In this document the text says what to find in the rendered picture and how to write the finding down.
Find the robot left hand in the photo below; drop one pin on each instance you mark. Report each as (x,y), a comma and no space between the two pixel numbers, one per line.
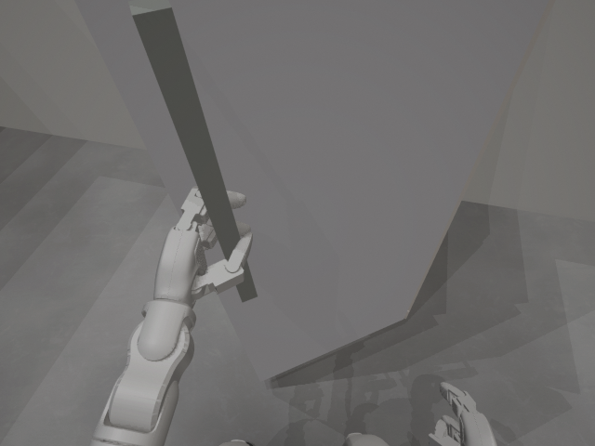
(183,254)

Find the left robot forearm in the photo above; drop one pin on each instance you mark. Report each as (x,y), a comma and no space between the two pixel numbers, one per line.
(142,402)

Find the robot right hand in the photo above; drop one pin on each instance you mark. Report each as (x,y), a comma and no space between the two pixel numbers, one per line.
(473,428)

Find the handle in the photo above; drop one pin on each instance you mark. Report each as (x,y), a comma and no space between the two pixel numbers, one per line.
(160,36)

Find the fridge door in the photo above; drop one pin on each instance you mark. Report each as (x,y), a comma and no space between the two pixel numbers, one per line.
(350,126)

